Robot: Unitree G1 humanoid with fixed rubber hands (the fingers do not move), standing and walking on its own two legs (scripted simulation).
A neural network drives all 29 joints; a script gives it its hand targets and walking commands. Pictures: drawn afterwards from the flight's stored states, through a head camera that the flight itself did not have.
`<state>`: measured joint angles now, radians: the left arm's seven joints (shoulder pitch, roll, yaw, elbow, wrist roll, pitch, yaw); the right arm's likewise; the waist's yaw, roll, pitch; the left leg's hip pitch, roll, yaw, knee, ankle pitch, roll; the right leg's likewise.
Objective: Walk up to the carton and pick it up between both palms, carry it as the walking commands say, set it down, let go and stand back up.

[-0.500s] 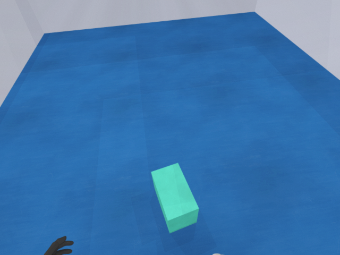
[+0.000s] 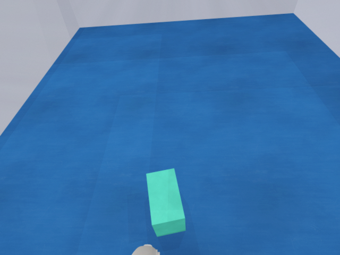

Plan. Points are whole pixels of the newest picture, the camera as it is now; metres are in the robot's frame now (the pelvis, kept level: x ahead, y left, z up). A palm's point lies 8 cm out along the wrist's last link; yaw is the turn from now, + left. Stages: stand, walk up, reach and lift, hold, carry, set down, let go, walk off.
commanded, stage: walk up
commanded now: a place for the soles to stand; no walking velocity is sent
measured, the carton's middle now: (165, 201) +0.52 +0.10 -0.65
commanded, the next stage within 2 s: none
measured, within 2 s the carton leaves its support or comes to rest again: neither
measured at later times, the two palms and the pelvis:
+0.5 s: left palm out of the picture +0.14 +0.34 -0.10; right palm out of the picture +0.12 -0.31 -0.11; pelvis +0.05 +0.01 -0.02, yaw +4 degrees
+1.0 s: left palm out of the picture +0.16 +0.35 -0.08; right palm out of the picture +0.16 -0.29 -0.12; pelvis +0.07 +0.02 -0.01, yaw +5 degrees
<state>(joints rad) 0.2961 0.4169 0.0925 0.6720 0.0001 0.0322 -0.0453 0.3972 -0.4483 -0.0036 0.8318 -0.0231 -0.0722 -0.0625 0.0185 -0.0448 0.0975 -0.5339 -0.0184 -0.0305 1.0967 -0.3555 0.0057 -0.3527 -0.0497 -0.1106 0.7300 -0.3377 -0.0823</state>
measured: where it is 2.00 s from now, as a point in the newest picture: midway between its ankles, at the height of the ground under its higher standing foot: outside the picture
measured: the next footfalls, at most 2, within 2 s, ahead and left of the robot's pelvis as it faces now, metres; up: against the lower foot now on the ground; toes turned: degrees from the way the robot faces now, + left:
left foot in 0.40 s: +0.10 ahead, +0.19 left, +0.00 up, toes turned +7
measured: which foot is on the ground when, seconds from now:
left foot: up 0.00-0.38, down 0.40-1.00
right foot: down 0.00-1.00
